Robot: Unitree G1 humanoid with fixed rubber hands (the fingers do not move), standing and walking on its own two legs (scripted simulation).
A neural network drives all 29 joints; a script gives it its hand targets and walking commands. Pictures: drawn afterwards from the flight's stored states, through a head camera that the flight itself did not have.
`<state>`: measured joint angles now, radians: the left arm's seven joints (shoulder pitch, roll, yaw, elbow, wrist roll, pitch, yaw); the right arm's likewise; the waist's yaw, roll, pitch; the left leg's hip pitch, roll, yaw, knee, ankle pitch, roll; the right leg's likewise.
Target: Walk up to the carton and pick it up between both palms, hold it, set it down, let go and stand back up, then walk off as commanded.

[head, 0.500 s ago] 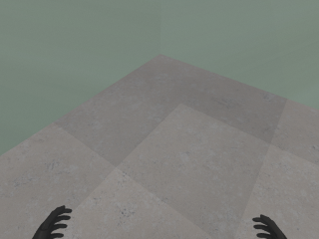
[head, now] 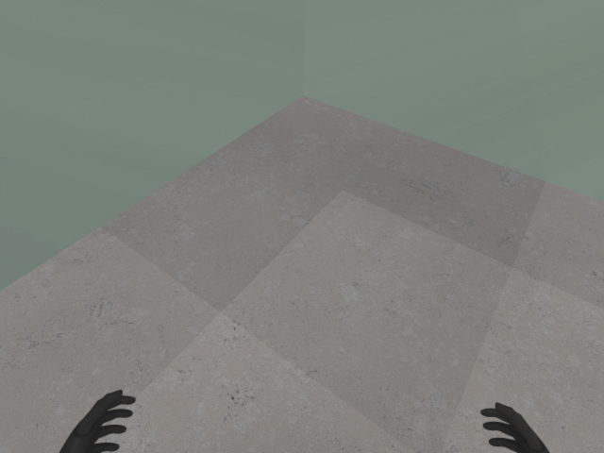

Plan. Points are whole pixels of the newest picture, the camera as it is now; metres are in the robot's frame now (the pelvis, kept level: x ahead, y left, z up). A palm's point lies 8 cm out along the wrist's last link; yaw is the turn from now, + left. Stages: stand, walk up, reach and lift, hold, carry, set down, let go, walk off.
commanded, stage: walk up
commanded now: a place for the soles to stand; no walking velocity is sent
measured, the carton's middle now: out of the picture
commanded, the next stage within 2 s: none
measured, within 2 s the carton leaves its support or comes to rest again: neither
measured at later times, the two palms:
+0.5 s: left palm out of the picture +0.08 +0.34 -0.09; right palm out of the picture -0.04 -0.25 -0.01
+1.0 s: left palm out of the picture -0.03 +0.32 -0.04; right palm out of the picture -0.33 -0.27 -0.07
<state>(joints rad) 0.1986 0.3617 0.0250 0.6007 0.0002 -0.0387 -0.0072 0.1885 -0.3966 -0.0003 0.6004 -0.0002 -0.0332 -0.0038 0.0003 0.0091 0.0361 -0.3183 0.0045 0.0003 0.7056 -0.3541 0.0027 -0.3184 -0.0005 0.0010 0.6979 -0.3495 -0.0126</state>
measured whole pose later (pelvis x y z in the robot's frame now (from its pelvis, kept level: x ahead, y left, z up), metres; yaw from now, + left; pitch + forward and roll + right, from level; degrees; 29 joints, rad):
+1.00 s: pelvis -0.30 +0.09 +0.01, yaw -34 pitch +0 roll +0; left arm 0.31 0.48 0.09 0.60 0.00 0.09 -0.11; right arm 0.11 -0.51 -0.02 0.62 0.00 0.03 -0.01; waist 0.00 0.06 0.14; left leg -0.54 0.03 0.18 1.06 -0.41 0.03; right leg -0.41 0.06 0.19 0.58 -0.18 -0.04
